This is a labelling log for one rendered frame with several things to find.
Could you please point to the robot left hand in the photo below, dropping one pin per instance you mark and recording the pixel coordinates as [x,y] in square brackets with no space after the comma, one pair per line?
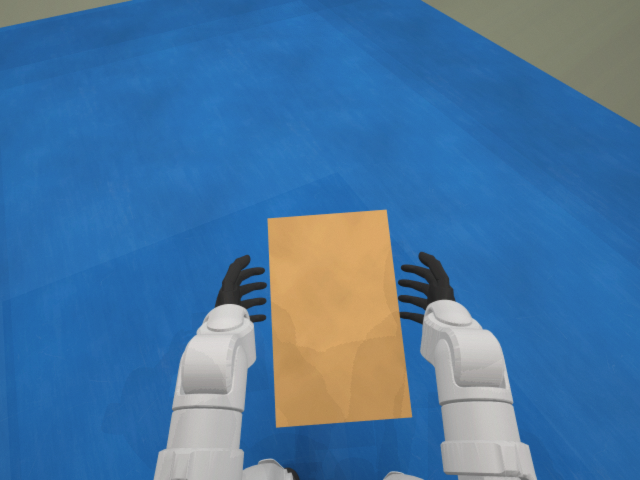
[231,291]

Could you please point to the robot right hand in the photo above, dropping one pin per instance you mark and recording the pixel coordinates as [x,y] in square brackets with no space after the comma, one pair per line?
[439,288]

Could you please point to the left robot shin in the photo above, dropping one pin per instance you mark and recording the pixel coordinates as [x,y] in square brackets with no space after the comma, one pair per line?
[270,461]

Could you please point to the robot right forearm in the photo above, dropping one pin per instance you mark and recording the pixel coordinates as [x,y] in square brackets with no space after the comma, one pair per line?
[482,440]

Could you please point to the carton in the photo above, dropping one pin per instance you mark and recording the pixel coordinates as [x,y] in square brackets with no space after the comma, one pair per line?
[338,353]

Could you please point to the robot left forearm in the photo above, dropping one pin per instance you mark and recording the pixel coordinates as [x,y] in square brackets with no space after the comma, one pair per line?
[205,429]

